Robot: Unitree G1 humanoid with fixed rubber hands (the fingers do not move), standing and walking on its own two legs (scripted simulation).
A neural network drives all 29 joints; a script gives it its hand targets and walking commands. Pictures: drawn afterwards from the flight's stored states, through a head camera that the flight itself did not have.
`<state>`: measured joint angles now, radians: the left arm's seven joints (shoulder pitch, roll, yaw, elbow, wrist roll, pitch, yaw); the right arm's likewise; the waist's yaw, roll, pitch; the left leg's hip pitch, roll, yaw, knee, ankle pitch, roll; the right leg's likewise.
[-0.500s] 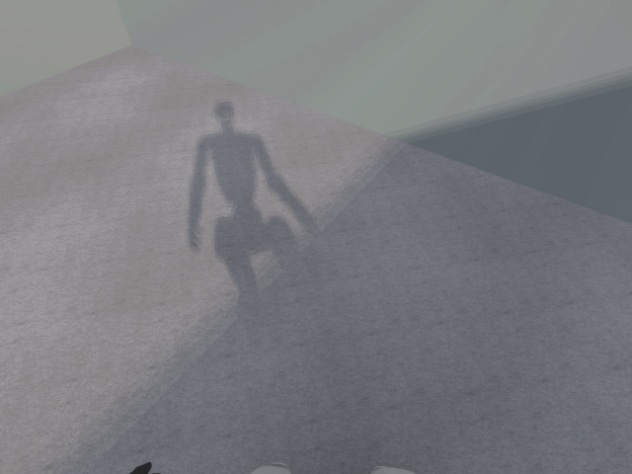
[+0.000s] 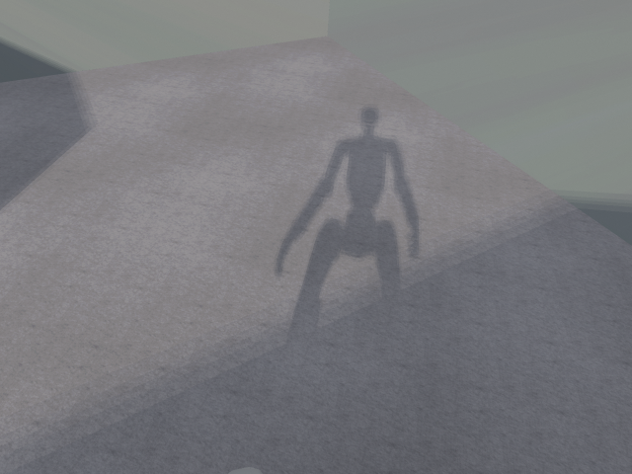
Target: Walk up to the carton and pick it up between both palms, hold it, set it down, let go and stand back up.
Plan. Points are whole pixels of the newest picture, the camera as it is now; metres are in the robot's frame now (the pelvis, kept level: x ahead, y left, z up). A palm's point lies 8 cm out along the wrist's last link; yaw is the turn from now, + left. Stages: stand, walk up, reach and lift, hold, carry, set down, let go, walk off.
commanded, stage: walk up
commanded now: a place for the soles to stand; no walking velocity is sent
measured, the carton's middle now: out of the picture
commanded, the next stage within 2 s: none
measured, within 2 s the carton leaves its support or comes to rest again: neither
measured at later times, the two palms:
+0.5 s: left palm out of the picture -0.03 +0.36 -0.10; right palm (400, 393) +0.27 -0.11 -0.09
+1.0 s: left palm out of the picture +0.09 +0.54 -0.08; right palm (250, 312) +0.41 +0.13 -0.11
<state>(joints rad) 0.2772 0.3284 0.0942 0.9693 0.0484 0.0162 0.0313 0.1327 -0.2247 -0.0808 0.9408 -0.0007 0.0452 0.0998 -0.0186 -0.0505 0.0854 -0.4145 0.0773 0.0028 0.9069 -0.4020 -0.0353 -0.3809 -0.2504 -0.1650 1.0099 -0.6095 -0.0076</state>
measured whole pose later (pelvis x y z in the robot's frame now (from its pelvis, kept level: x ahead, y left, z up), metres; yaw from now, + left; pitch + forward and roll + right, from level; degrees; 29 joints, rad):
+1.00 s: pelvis +0.20 +0.30 +0.02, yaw +51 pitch -2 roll +1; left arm 0.27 0.25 0.01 0.73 0.01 -0.07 -0.01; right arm 0.34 -0.26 -0.04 0.87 -0.04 0.04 0.07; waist -0.08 -0.01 0.05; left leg -0.18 -0.17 -0.12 0.70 -0.48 0.09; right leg -0.50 -0.04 -0.01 0.70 -0.20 -0.03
